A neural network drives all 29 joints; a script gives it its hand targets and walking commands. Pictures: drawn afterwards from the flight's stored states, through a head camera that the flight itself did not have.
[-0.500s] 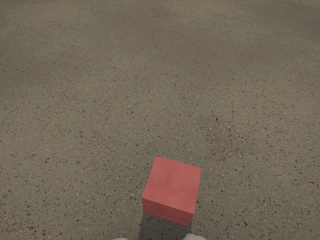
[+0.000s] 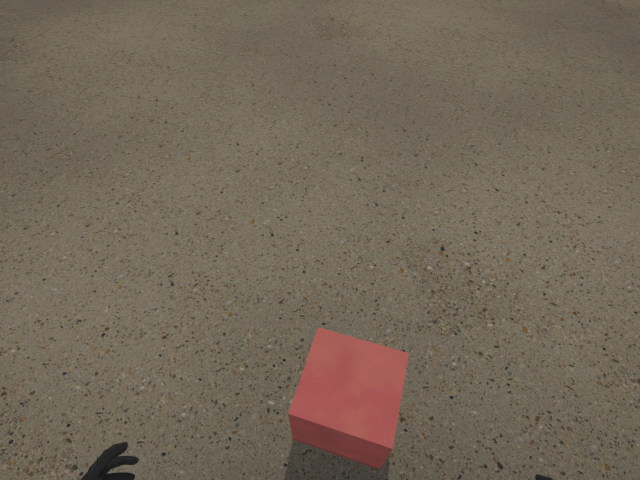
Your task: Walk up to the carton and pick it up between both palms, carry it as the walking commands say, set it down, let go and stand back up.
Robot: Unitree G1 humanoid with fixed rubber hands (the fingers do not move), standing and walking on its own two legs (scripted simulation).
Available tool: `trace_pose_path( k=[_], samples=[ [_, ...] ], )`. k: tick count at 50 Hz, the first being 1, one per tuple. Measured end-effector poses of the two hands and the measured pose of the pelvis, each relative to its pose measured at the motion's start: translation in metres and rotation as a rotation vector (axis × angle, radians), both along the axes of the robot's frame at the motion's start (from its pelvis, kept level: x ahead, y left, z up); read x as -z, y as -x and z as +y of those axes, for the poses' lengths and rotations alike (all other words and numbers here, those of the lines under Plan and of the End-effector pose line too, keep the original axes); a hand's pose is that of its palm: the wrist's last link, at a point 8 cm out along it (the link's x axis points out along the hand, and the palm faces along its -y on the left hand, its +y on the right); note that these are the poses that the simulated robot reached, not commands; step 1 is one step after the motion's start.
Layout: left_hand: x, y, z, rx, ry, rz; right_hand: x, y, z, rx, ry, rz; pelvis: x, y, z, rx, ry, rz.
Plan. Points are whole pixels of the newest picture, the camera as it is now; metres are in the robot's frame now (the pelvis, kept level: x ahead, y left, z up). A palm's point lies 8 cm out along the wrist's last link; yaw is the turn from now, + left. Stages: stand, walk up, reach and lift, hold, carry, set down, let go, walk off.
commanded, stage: walk up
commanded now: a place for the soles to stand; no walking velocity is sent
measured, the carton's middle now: (348, 398) +0.44 -0.07 -0.65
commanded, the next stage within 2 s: none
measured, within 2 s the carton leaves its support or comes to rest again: neither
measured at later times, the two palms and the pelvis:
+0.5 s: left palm out of the picture +0.04 +0.39 -0.10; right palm out of the picture +0.10 -0.29 -0.11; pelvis +0.00 +0.05 -0.01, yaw -4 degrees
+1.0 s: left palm (33, 438) +0.20 +0.40 -0.11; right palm out of the picture +0.04 -0.20 -0.13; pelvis +0.03 +0.12 -0.02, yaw -13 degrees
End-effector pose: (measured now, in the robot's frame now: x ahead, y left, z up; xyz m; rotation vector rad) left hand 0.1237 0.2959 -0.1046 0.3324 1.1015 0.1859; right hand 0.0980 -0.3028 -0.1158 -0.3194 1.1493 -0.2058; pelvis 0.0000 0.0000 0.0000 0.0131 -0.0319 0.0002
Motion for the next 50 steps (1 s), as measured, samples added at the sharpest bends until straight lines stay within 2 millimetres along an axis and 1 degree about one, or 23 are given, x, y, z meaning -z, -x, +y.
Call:
trace_pose_path(
  k=[4,14,16,18,21,24,27,29,31,33,36,40,44,50],
  samples=[
    [0.0,0.007,0.001,-0.016,0.008,0.024,-0.004,-0.002,0.0,0.002,0.0,0.007,-0.003,-0.001,0.0,0.001,0.005,-0.001],
    [0.003,0.027,0.002,-0.057,0.027,0.082,-0.006,0.005,0.004,0.001,0.002,0.059,-0.009,-0.006,0.003,-0.008,0.009,-0.001],
    [0.002,0.032,0.007,-0.055,0.001,0.076,-0.005,0.002,0.002,-0.004,-0.002,0.061,-0.007,-0.005,0.006,0.004,0.011,0.009],
    [-0.001,0.043,0.019,-0.052,-0.046,0.084,-0.005,-0.002,0.0,-0.001,0.003,0.046,-0.005,-0.004,0.014,0.025,0.016,0.018],
    [-0.005,0.064,0.046,-0.05,-0.119,0.128,-0.004,-0.007,0.002,0.013,0.008,0.015,0.0,-0.002,0.028,0.046,0.025,0.019],
    [-0.007,0.077,0.078,-0.043,-0.168,0.154,-0.003,-0.006,0.012,0.012,0.017,0.012,0.005,0.001,0.044,0.059,0.031,0.014],
    [-0.002,0.079,0.111,-0.028,-0.194,0.161,0.0,-0.001,0.028,0.018,0.032,0.014,0.014,0.003,0.065,0.067,0.031,0.016],
    [0.006,0.072,0.132,-0.013,-0.202,0.157,0.005,0.007,0.04,0.025,0.051,0.01,0.024,0.003,0.082,0.073,0.03,0.02],
    [0.011,0.062,0.144,0.003,-0.209,0.154,0.008,0.019,0.055,0.043,0.053,0.019,0.027,0.004,0.092,0.089,0.013,0.009],
    [0.012,0.05,0.149,0.026,-0.203,0.152,0.008,0.029,0.07,0.07,0.04,0.02,0.025,0.002,0.1,0.105,0.009,0.009],
    [0.01,0.032,0.151,0.072,-0.176,0.144,0.009,0.039,0.088,0.105,0.022,0.007,0.021,-0.004,0.11,0.132,0.008,0.015],
    [0.008,0.001,0.145,0.14,-0.145,0.114,0.011,0.051,0.1,0.146,0.01,-0.012,0.021,-0.013,0.116,0.164,0.015,0.01],
    [0.009,-0.033,0.13,0.199,-0.128,0.058,0.018,0.061,0.1,0.187,0.007,-0.006,0.024,-0.02,0.116,0.201,0.027,0.004],
    [0.008,-0.077,0.106,0.28,-0.075,-0.016,0.013,0.063,0.104,0.237,0.014,-0.034,0.021,-0.028,0.122,0.227,0.003,0.008]
  ],
)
